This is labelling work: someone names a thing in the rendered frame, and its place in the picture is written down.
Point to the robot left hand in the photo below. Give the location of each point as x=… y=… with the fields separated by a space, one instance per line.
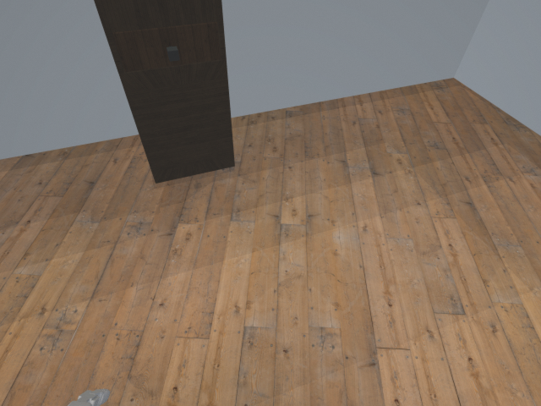
x=92 y=398

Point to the handle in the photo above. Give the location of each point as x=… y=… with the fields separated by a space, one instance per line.
x=173 y=53

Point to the drawer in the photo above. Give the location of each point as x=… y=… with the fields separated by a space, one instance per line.
x=147 y=49

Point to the cabinet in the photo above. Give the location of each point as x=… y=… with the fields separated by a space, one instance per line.
x=182 y=112

